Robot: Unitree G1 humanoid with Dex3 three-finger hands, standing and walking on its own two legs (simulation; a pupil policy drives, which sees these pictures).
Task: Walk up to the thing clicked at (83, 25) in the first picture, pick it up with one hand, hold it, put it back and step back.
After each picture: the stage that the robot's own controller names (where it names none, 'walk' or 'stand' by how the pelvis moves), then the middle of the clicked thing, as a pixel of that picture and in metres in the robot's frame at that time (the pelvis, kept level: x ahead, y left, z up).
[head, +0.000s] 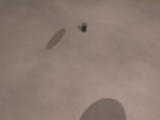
stand; (84, 27) +1.76 -0.06 -0.72
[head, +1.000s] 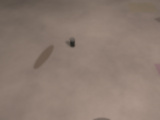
walk; (72, 42) +1.63 +0.19 -0.71
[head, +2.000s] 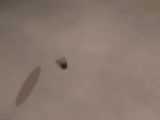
walk; (63, 63) +1.08 +0.27 -0.72
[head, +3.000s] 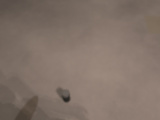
walk; (66, 96) +0.68 +0.18 -0.71
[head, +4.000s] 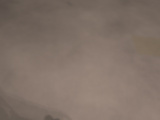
walk; out of the picture +0.49 +0.12 -0.70
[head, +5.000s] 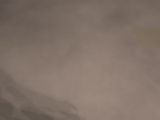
stand; out of the picture +0.43 +0.17 -0.72
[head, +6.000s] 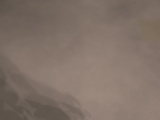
stand; out of the picture +0.39 +0.17 -0.71
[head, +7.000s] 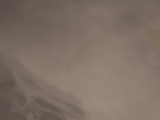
stand; out of the picture +0.39 +0.17 -0.72
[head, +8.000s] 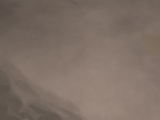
stand; out of the picture +0.37 +0.17 -0.72
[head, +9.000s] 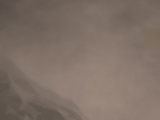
stand; out of the picture +0.39 +0.17 -0.72
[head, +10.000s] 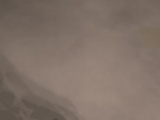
walk; out of the picture +0.42 +0.15 -0.71
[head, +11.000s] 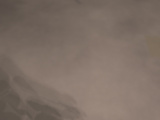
stand; out of the picture +0.36 +0.14 -0.71
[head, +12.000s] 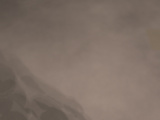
stand; out of the picture +0.41 +0.17 -0.72
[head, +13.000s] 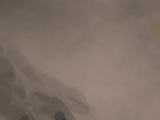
stand; (60, 118) +0.44 +0.16 -0.71
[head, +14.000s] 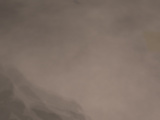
stand; out of the picture +0.43 +0.16 -0.72
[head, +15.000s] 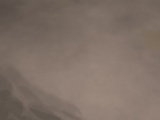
stand; out of the picture +0.46 +0.17 -0.73
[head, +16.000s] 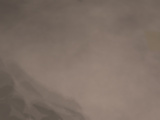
stand; out of the picture +0.45 +0.16 -0.73
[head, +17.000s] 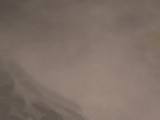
stand; out of the picture +0.45 +0.16 -0.73
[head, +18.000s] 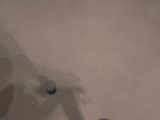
go down; (51, 87) +0.50 +0.15 -0.57
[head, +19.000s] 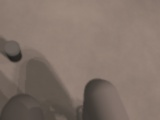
go down; (13, 52) +0.55 +0.19 -0.32
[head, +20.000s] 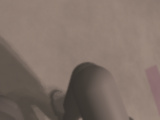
close in; out of the picture +0.54 +0.24 -0.25
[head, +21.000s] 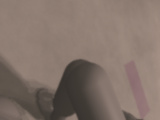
close; out of the picture +0.53 +0.26 -0.25
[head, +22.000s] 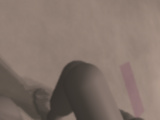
lift; out of the picture +0.50 +0.23 -0.26
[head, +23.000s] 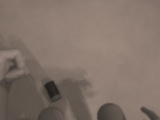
lift; (52, 91) +0.43 +0.14 -0.50
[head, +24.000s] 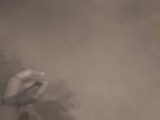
hold; out of the picture +0.37 +0.18 -0.70
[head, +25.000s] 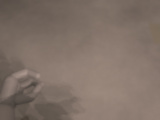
close; out of the picture +0.33 +0.22 -0.70
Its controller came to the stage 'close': yes
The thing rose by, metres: 0.01
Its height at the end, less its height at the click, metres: -0.02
